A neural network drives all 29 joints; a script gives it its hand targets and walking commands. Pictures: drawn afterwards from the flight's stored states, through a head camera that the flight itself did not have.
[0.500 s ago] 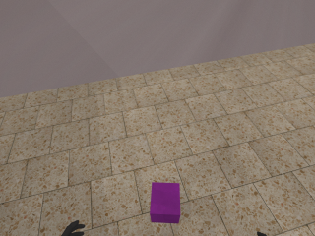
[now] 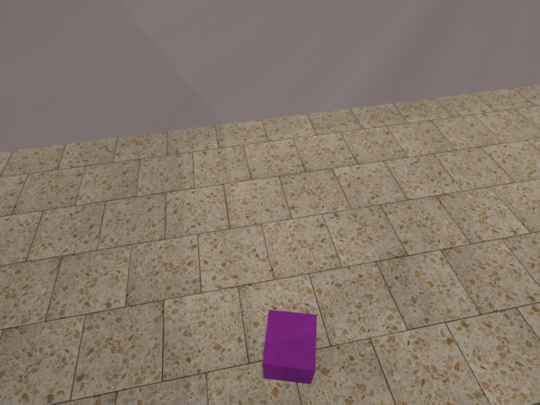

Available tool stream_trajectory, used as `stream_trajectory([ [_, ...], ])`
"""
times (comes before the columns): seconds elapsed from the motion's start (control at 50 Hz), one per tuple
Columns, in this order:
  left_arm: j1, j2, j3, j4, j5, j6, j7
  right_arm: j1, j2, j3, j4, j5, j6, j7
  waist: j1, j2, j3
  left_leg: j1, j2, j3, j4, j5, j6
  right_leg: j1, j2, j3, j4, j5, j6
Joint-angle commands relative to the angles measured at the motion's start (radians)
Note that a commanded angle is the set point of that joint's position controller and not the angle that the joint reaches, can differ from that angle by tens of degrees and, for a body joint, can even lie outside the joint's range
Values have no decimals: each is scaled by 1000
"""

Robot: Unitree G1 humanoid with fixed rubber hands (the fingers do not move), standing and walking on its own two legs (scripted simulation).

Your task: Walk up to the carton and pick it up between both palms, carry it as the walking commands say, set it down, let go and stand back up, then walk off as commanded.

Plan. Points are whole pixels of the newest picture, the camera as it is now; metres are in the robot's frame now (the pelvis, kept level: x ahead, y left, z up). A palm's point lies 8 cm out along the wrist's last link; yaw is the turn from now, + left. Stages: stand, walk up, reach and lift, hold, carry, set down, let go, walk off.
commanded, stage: stand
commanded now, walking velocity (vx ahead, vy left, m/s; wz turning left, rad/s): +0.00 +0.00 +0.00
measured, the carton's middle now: (289, 347) +0.41 -0.02 -0.67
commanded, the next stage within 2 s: walk off in 0.96 s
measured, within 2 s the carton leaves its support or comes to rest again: neither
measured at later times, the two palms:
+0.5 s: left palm out of the picture +0.00 +0.26 -0.12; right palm out of the picture +0.05 -0.26 -0.11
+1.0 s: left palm out of the picture -0.06 +0.23 -0.13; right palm out of the picture -0.01 -0.25 -0.12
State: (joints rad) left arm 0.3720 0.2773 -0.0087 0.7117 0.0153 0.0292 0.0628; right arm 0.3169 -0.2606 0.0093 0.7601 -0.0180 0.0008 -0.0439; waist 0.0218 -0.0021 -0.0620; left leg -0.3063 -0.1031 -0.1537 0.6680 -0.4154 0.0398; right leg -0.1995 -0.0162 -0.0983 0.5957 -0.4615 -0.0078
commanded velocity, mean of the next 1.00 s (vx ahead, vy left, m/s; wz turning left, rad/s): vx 0.00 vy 0.00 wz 0.00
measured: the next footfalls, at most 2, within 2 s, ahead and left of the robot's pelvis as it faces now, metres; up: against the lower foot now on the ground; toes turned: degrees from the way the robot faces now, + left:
left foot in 1.78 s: -0.03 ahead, +0.04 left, +0.00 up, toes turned +4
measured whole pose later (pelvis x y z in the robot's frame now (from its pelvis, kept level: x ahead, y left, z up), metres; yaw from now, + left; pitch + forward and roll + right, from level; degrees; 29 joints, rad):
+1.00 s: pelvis -0.02 -0.01 +0.01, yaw +2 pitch +0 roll +0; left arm 0.40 0.22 -0.02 0.98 0.02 0.03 0.05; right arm 0.32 -0.19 0.01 1.01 -0.01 0.02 -0.05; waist 0.01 -0.01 0.01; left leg -0.22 -0.09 -0.18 0.55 -0.32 0.02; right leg -0.09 -0.02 -0.14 0.48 -0.38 -0.02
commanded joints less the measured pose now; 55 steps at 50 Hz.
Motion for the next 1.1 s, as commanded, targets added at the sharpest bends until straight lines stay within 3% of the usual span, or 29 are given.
stream_trajectory([
  [0.0, 49, 117, 30, -40, 2, -7, 2, 34, -117, -29, -43, -1, -8, -4, -1, 15, 20, -28, 107, -88, -76, 519, 26, 50, -77, 59, -55, 397, -28],
  [1.08, 126, 18, 4, 300, 7, -6, -8, 69, -12, -8, 275, 13, 12, -12, -8, 8, 141, 1, 115, -92, -195, 438, 12, 135, -98, 49, -188, 348, -42],
])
